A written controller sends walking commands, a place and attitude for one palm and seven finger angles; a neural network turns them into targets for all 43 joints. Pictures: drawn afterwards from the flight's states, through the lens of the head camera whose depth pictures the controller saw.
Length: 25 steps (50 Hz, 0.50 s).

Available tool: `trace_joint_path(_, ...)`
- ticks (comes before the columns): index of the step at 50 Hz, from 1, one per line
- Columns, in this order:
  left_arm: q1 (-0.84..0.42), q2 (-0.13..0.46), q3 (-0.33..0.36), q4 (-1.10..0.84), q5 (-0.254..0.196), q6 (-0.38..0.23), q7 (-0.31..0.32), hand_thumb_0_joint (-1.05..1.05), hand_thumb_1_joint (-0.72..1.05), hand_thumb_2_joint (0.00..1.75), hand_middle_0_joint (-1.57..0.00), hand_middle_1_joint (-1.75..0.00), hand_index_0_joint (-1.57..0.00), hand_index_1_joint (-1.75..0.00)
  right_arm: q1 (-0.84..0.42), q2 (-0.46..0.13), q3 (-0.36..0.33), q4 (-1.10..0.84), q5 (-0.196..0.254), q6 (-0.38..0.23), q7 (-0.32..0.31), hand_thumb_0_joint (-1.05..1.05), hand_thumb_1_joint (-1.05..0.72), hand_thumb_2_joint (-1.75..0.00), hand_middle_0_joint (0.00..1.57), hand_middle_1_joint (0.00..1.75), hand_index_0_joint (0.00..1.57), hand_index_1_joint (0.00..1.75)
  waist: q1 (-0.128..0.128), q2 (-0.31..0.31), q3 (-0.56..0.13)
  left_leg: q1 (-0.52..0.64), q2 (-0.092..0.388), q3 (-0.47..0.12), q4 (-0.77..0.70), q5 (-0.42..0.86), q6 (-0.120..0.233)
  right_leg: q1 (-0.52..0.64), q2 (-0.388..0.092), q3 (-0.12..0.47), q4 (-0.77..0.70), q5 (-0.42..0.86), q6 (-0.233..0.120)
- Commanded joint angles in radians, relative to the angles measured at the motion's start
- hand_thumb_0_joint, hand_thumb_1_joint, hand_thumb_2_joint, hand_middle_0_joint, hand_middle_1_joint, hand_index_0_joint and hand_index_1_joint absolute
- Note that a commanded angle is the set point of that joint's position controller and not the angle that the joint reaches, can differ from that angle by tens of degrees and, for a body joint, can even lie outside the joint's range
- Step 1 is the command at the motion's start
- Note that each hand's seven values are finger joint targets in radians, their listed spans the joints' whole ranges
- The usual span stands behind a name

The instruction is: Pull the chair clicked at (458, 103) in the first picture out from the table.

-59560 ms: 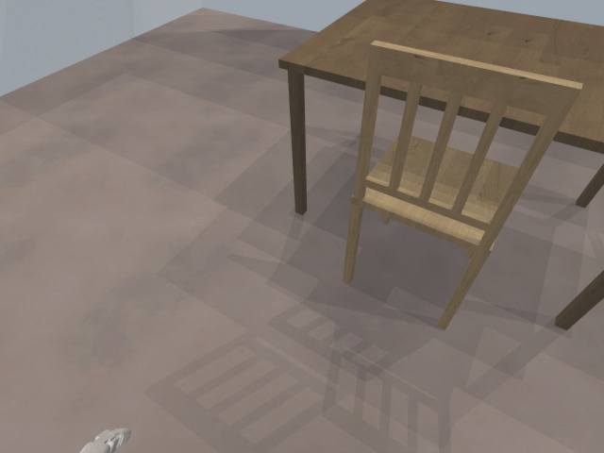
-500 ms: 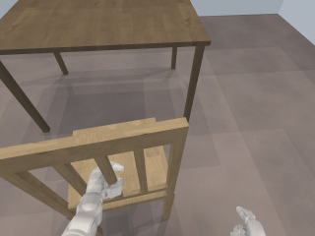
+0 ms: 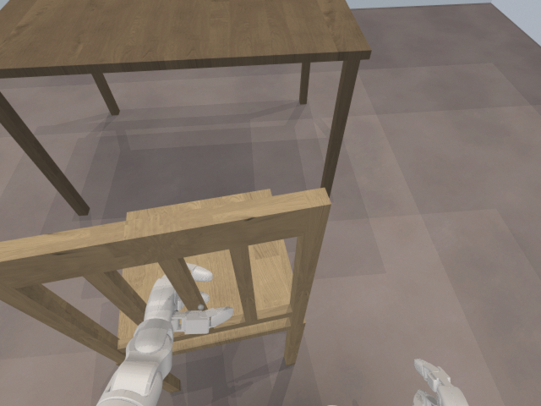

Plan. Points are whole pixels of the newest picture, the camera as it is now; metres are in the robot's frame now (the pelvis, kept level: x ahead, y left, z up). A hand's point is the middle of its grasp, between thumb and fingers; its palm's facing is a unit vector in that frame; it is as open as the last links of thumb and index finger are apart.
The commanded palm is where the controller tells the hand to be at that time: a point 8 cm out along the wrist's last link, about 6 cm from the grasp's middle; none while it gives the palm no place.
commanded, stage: open the thumb and straighten the fingers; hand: left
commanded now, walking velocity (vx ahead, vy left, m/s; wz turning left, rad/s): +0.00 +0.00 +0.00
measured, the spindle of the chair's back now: (191, 297) +0.29 +0.14 -0.05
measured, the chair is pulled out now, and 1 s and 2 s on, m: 0.50 0.50 0.50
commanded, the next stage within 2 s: draw the fingers out of the gap in 0.46 s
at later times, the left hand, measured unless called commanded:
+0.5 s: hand (197, 315) +0.27 +0.13 -0.06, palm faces +0.04 -0.99 -0.16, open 17.2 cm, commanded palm +0.25 +0.18 -0.04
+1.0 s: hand (186, 372) +0.19 +0.13 -0.07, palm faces +0.03 -0.99 -0.16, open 17.5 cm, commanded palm +0.17 +0.18 -0.04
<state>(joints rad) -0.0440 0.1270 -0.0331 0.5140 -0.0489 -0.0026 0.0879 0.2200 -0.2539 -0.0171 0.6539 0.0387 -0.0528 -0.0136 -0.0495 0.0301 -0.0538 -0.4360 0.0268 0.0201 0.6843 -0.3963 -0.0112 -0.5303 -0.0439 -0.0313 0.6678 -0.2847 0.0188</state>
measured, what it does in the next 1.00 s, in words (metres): stands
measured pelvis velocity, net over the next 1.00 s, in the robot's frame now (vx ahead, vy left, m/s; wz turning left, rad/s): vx -0.01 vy -0.01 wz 0.05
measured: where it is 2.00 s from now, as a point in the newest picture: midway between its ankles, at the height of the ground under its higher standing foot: outside the picture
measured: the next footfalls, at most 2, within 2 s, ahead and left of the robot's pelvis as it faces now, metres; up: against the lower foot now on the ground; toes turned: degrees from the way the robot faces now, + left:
none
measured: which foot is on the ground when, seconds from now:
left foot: down 0.00-1.00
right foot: down 0.00-1.00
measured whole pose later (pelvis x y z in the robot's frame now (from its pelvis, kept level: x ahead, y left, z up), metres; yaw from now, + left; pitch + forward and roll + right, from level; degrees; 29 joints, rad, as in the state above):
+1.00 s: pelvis -0.01 -0.01 -0.04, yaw +3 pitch +12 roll -1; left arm 0.40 0.17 -0.07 -0.02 -0.05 0.16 0.04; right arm 0.23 -0.25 0.01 0.50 0.04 -0.12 -0.06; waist -0.04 0.05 -0.13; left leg -0.65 0.02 -0.05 0.96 -0.52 -0.03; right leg -0.72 -0.06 -0.09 0.93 -0.42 0.00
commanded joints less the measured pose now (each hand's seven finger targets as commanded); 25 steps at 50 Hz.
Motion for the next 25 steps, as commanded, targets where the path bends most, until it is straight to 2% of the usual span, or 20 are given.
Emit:
trace_joint_path(1,-0.192,0.050,0.019,-0.214,-0.014,-0.008,-0.007,0.00,-0.55,0.20,-0.38,-1.09,-0.38,-1.09,-0.030,-0.124,-0.040,-0.144,-0.003,-0.057,-0.007,0.00,-0.90,-0.90,0.20,0.30,0.20,0.30,-0.011,-0.050,-0.276,-0.002,0.010,0.002,-0.037,0.288,0.011,0.136,0.012,-0.041,0.014,0.223,-0.024)
trace_joint_path(4,-0.168,0.064,0.037,-0.244,-0.015,0.013,-0.003,0.00,-0.55,0.20,-0.30,-0.87,-0.30,-0.87,-0.025,-0.130,-0.044,-0.162,-0.007,-0.066,-0.016,0.00,-0.90,-0.90,0.20,0.30,0.20,0.30,-0.002,-0.085,-0.303,-0.033,0.004,0.000,-0.016,0.272,0.015,0.140,0.011,-0.039,0.036,0.218,-0.022)
trace_joint_path(5,-0.172,0.071,0.042,-0.258,-0.017,0.018,-0.003,0.00,-0.55,0.20,-0.27,-0.80,-0.27,-0.80,-0.025,-0.129,-0.043,-0.165,-0.005,-0.068,-0.019,0.00,-0.90,-0.90,0.20,0.30,0.20,0.30,-0.003,-0.078,-0.307,-0.037,0.002,0.003,-0.006,0.266,0.015,0.136,0.010,-0.035,0.039,0.218,-0.021)
trace_joint_path(6,-0.184,0.076,0.045,-0.276,-0.018,0.022,-0.003,0.00,-0.55,0.20,-0.25,-0.73,-0.25,-0.73,-0.021,-0.130,-0.042,-0.169,-0.007,-0.071,-0.022,0.00,-0.90,-0.90,0.20,0.30,0.20,0.30,-0.007,-0.103,-0.313,-0.050,0.000,0.000,-0.002,0.257,0.016,0.140,0.010,-0.037,0.044,0.217,-0.019)
trace_joint_path(7,-0.172,0.105,0.070,-0.277,-0.016,0.025,-0.001,0.00,-0.55,0.20,-0.22,-0.65,-0.22,-0.65,-0.021,-0.133,-0.044,-0.171,-0.007,-0.071,-0.028,0.00,-0.90,-0.90,0.20,0.30,0.20,0.30,-0.001,-0.090,-0.310,-0.055,0.000,0.001,0.006,0.258,0.016,0.144,0.008,-0.032,0.047,0.220,-0.021)
trace_joint_path(8,-0.182,0.086,0.045,-0.312,-0.013,0.027,-0.002,0.00,-0.55,0.20,-0.20,-0.58,-0.20,-0.58,-0.020,-0.128,-0.039,-0.175,-0.007,-0.074,-0.028,0.00,-0.90,-0.90,0.20,0.30,0.20,0.30,-0.007,-0.074,-0.311,-0.053,-0.001,0.000,0.007,0.261,0.016,0.135,0.007,-0.033,0.053,0.221,-0.020)
trace_joint_path(11,-0.154,0.077,0.032,-0.337,-0.007,0.045,-0.008,0.00,-0.55,0.20,-0.13,-0.36,-0.13,-0.36,-0.020,-0.125,-0.036,-0.184,-0.006,-0.079,-0.031,0.00,-0.90,-0.90,0.20,0.30,0.20,0.30,-0.007,-0.056,-0.309,-0.058,-0.004,0.001,0.028,0.262,0.018,0.116,0.007,-0.034,0.064,0.217,-0.019)
trace_joint_path(12,-0.127,0.077,0.043,-0.252,-0.002,0.059,-0.009,0.00,-0.55,0.20,-0.10,-0.29,-0.10,-0.29,-0.016,-0.129,-0.036,-0.176,-0.009,-0.077,-0.033,0.00,-0.90,-0.90,0.20,0.30,0.20,0.30,-0.014,-0.078,-0.264,-0.093,-0.004,-0.003,0.041,0.248,0.016,0.085,0.008,-0.038,0.070,0.205,-0.020)
trace_joint_path(13,-0.116,0.063,0.029,-0.252,-0.007,0.067,-0.015,0.00,-0.55,0.20,-0.07,-0.22,-0.07,-0.22,-0.013,-0.130,-0.032,-0.179,-0.008,-0.076,-0.030,0.00,-0.90,-0.90,0.20,0.30,0.20,0.30,-0.015,-0.097,-0.248,-0.112,-0.006,-0.003,0.049,0.230,0.018,0.070,0.008,-0.039,0.074,0.193,-0.017)
trace_joint_path(14,-0.112,0.091,0.053,-0.269,-0.006,0.070,-0.019,0.00,-0.55,0.20,-0.05,-0.14,-0.05,-0.14,-0.014,-0.133,-0.033,-0.185,-0.008,-0.073,-0.030,0.00,-0.90,-0.90,0.20,0.30,0.20,0.30,-0.009,-0.090,-0.262,-0.122,-0.010,-0.004,0.052,0.216,0.018,0.077,0.007,-0.035,0.077,0.182,-0.018)
trace_joint_path(16,-0.145,0.110,0.062,-0.325,-0.011,0.072,-0.022,0.00,-0.55,0.20,0.00,0.00,0.00,0.00,-0.017,-0.129,-0.033,-0.199,-0.007,-0.075,-0.034,0.00,-0.90,-0.90,0.20,0.30,0.20,0.30,-0.012,-0.070,-0.287,-0.116,-0.015,0.002,0.061,0.208,0.022,0.093,0.004,-0.026,0.074,0.183,-0.016)
trace_joint_path(17,-0.138,0.135,0.085,-0.352,-0.012,0.072,-0.019,0.00,-0.55,0.20,0.00,0.00,0.00,0.00,-0.018,-0.130,-0.033,-0.207,-0.009,-0.078,-0.038,0.00,-0.90,-0.90,0.20,0.30,0.20,0.30,0.000,-0.052,-0.305,-0.119,-0.017,0.002,0.064,0.214,0.021,0.114,0.002,-0.023,0.078,0.191,-0.019)
trace_joint_path(19,-0.127,0.155,0.097,-0.404,-0.015,0.064,-0.021,0.00,-0.55,0.20,0.00,0.00,0.00,0.00,-0.018,-0.124,-0.031,-0.211,-0.007,-0.082,-0.043,0.00,-0.90,-0.90,0.20,0.30,0.20,0.30,-0.003,-0.043,-0.332,-0.109,-0.017,0.001,0.070,0.229,0.022,0.125,0.002,-0.020,0.083,0.208,-0.018)
trace_joint_path(20,-0.125,0.138,0.082,-0.427,-0.019,0.061,-0.022,0.00,-0.55,0.20,0.00,0.00,0.00,0.00,-0.018,-0.120,-0.030,-0.214,-0.007,-0.086,-0.045,0.00,-0.90,-0.90,0.20,0.30,0.20,0.30,-0.008,-0.051,-0.339,-0.109,-0.019,0.003,0.075,0.231,0.024,0.129,0.002,-0.017,0.083,0.217,-0.015)
trace_joint_path(21,-0.114,0.148,0.089,-0.432,-0.020,0.059,-0.021,0.00,-0.55,0.20,0.00,0.00,0.00,0.00,-0.016,-0.120,-0.031,-0.210,-0.006,-0.089,-0.047,0.00,-0.90,-0.90,0.20,0.30,0.20,0.30,-0.011,-0.053,-0.335,-0.110,-0.017,0.002,0.080,0.234,0.024,0.125,0.002,-0.018,0.085,0.220,-0.015)
trace_joint_path(23,-0.084,0.124,0.064,-0.414,-0.021,0.066,-0.029,0.00,-0.55,0.20,0.00,0.00,0.00,0.00,-0.014,-0.122,-0.027,-0.209,-0.006,-0.092,-0.047,0.00,-0.90,-0.90,0.20,0.30,0.20,0.30,-0.019,-0.063,-0.313,-0.127,-0.019,-0.003,0.084,0.221,0.024,0.112,0.002,-0.022,0.086,0.211,-0.014)
trace_joint_path(24,-0.065,0.121,0.062,-0.400,-0.023,0.073,-0.034,0.00,-0.55,0.20,0.00,0.00,0.00,0.00,-0.020,-0.125,-0.027,-0.210,-0.005,-0.092,-0.047,0.00,-0.90,-0.90,0.20,0.30,0.20,0.30,-0.016,-0.053,-0.296,-0.136,-0.020,-0.003,0.085,0.205,0.024,0.098,0.001,-0.022,0.083,0.190,-0.013)
trace_joint_path(25,-0.081,0.123,0.057,-0.394,-0.022,0.080,-0.039,0.00,-0.55,0.20,0.00,0.00,0.00,0.00,-0.018,-0.127,-0.027,-0.208,-0.004,-0.091,-0.048,0.00,-0.90,-0.90,0.20,0.30,0.20,0.30,-0.025,-0.063,-0.287,-0.137,-0.020,-0.004,0.088,0.198,0.025,0.091,0.001,-0.022,0.081,0.184,-0.012)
